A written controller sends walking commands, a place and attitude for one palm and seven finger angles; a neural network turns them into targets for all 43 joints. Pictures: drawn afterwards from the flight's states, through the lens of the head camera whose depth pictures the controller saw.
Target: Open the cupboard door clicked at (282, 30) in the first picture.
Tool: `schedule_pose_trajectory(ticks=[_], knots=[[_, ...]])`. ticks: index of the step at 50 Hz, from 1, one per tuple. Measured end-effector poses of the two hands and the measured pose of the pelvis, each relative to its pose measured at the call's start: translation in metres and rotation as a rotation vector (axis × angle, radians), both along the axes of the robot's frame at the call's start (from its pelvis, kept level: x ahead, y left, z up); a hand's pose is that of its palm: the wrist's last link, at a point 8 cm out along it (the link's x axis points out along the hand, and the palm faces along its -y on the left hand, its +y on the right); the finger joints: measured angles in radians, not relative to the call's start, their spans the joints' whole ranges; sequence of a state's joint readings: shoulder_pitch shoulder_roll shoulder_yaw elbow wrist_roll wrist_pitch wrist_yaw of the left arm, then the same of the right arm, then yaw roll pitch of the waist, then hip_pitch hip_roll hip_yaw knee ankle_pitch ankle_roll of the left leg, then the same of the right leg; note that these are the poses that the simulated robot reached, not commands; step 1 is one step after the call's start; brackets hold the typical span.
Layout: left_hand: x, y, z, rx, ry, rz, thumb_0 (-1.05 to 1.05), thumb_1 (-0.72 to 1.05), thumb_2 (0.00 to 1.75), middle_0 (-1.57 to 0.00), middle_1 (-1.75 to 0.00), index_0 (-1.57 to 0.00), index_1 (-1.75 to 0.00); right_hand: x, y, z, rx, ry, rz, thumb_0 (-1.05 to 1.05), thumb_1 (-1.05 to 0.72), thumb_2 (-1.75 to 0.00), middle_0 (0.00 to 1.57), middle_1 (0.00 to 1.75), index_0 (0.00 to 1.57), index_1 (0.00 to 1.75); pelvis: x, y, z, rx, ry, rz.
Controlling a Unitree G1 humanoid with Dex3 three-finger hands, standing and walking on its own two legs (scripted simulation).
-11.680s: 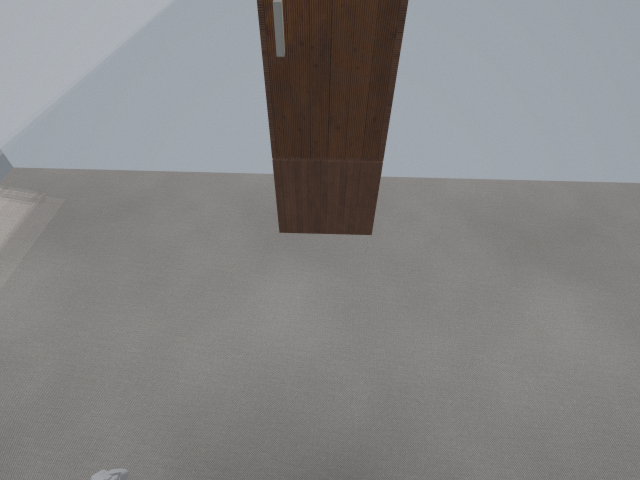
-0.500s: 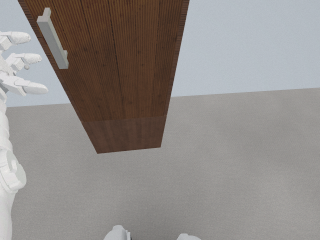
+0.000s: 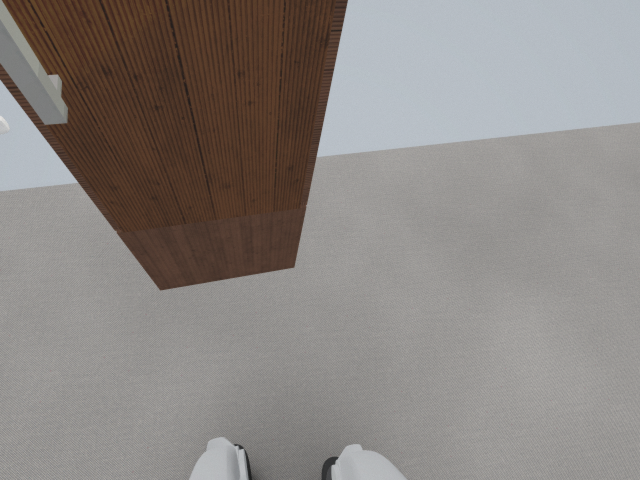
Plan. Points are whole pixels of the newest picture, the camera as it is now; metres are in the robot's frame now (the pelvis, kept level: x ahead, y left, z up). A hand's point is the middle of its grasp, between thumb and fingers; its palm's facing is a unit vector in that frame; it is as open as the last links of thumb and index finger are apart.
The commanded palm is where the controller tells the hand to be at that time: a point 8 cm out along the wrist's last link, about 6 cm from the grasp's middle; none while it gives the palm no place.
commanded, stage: move the hooked fingers beside the handle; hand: left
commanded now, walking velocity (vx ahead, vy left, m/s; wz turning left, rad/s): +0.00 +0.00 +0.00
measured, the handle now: (24, 51) +0.56 +0.25 +0.14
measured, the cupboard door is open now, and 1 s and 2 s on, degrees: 0 0 0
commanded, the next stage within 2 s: slide the fingers in behind the handle in 0.82 s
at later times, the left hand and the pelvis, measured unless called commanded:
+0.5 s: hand out of the picture +0.50 +0.31 +0.14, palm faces +0.13 -0.99 +0.01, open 13.9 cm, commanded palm +0.49 +0.35 +0.13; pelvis +0.00 +0.00 +0.00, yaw +1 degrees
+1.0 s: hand out of the picture +0.51 +0.30 +0.14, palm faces +0.11 -0.99 +0.01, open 13.9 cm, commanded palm +0.49 +0.33 +0.13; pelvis -0.01 +0.00 -0.01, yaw +0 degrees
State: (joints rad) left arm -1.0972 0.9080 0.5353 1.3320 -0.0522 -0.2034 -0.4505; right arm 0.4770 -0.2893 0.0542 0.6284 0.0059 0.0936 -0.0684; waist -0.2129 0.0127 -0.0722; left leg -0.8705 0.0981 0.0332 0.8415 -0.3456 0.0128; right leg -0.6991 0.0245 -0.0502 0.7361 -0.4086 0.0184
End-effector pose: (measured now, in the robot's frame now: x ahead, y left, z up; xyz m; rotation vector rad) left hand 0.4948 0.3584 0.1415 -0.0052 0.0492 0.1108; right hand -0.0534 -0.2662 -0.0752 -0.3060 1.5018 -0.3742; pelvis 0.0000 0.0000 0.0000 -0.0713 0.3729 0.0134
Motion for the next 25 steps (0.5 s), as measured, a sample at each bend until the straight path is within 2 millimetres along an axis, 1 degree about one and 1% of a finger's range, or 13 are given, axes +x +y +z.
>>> schedule_pose_trajectory(ticks=[5,10,17,21,25], knots=[[0.0,0.001,-0.005,-0.015,0.003,0.004,-0.01,-0.49,0.3,-0.3,-1.2,-0.31,-1.21,0.012,0.006,-0.002,0.022,-0.013,0.01,0.0,-0.91,-0.9,0.2,0.3,0.21,0.3,0.005,0.003,0.001,0.0,0.0,-0.001],[-0.007,0.001,-0.01,-0.008,0.01,0.013,-0.01,-0.49,0.3,-0.3,-1.2,-0.31,-1.21,0.031,0.008,-0.005,0.038,-0.059,0.026,0.0,-0.91,-0.9,0.2,0.3,0.21,0.3,0.008,0.004,0.002,0.0,-0.012,0.001],[-0.016,0.003,-0.008,-0.018,-0.001,0.026,-0.01,-0.49,0.3,-0.3,-1.2,-0.3,-1.2,0.053,0.006,-0.009,0.039,-0.122,0.057,0.0,-0.91,-0.9,0.2,0.3,0.21,0.3,0.006,0.003,0.001,-0.001,-0.03,0.01],[-0.021,0.005,-0.005,-0.006,0.002,0.026,-0.01,-0.5,0.3,-0.3,-1.2,-0.3,-1.2,0.058,0.002,-0.009,0.032,-0.144,0.071,0.0,-0.91,-0.9,0.2,0.3,0.21,0.3,0.003,0.002,0.0,-0.001,-0.034,0.015],[-0.024,0.004,-0.001,-0.003,-0.008,0.02,-0.01,-0.5,0.3,-0.3,-1.2,-0.3,-1.2,0.056,-0.002,-0.009,0.024,-0.145,0.08,0.0,-0.91,-0.9,0.2,0.3,0.21,0.3,0.0,0.001,-0.001,-0.001,-0.037,0.02]])
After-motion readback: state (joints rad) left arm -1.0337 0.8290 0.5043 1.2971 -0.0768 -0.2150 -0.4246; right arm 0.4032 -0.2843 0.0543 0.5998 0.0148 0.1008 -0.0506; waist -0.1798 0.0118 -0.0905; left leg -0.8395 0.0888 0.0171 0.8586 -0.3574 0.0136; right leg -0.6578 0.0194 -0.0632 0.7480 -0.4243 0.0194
